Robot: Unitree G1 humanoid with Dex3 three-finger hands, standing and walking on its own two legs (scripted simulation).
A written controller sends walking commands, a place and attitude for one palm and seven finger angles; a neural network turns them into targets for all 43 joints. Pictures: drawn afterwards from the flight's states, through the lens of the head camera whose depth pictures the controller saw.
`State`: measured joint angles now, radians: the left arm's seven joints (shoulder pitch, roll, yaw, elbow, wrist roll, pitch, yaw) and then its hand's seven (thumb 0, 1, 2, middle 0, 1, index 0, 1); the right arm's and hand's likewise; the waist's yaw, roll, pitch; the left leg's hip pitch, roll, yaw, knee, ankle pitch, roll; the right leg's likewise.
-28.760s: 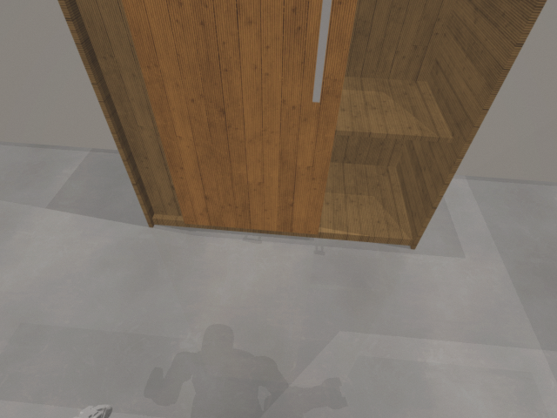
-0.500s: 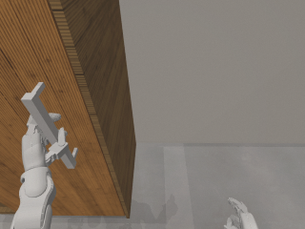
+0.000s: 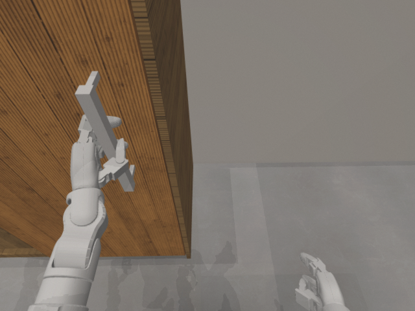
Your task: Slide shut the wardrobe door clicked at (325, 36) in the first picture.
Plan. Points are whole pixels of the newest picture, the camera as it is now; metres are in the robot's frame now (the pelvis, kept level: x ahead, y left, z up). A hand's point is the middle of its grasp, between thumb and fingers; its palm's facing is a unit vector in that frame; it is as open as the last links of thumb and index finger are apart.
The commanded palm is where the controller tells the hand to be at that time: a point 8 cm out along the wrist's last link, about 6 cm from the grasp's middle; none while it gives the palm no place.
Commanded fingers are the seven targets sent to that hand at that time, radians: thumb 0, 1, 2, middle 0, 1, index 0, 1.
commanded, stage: stop walking and hold the door there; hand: left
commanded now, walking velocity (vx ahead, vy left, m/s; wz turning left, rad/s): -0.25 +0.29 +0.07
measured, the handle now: (114, 141) +0.38 +0.23 +0.11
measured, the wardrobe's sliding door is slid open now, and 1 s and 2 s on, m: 0.00 0.00 0.00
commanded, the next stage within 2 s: loosen the grip on the handle in 1.02 s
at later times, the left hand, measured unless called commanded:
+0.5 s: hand (116, 162) +0.33 +0.20 +0.12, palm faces +0.01 -1.00 -0.08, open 6.4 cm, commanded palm +0.31 +0.21 +0.11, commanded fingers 0.00 0.90 0.90 -0.45 -1.40 -0.45 -1.40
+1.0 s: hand (113, 163) +0.32 +0.20 +0.12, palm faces -0.06 -0.99 -0.12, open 6.5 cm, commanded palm +0.31 +0.21 +0.11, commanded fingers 0.00 0.90 0.90 -0.45 -1.40 -0.45 -1.40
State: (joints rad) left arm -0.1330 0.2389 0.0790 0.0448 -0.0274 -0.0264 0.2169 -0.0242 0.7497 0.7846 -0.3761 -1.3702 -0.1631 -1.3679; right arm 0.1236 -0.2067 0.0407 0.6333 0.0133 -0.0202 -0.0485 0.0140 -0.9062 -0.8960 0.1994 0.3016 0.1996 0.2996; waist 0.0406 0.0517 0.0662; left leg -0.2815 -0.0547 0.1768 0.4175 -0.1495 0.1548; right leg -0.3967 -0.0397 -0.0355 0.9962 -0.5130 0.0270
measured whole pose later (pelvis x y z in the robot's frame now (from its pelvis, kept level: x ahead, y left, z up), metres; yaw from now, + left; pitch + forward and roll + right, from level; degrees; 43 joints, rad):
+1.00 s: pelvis -0.04 +0.14 +0.00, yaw +4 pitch -1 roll +1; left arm -0.44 0.06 -0.21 0.33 -0.05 -0.10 0.10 0.00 0.73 0.78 -0.35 -1.31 -0.17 -1.37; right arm 0.15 -0.19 0.04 0.62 0.01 -0.05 0.00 0.01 -0.91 -0.90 0.20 0.30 0.20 0.30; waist 0.06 0.02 0.10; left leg -0.17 0.01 0.04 0.52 -0.32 -0.01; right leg -0.24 -0.01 -0.01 0.57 -0.26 -0.01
